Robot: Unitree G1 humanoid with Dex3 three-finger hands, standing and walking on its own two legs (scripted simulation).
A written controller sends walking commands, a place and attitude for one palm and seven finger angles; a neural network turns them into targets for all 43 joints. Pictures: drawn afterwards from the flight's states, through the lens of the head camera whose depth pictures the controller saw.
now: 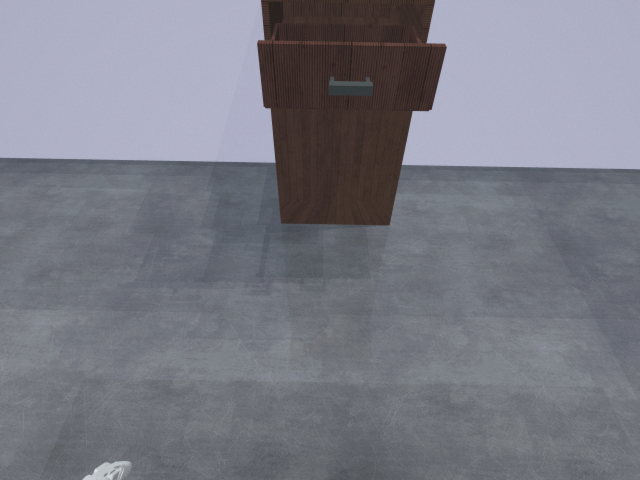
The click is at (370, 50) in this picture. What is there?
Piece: drawer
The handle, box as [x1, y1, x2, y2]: [329, 76, 372, 95]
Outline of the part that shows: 330,76 329,94 371,95 372,83 369,81 369,77 365,77 365,81 362,82 334,81 333,76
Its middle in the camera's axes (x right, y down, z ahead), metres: +0.07 -0.38 +0.94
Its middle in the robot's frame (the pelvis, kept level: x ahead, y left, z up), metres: +0.97 -0.02 +0.04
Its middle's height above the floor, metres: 0.81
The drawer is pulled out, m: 0.29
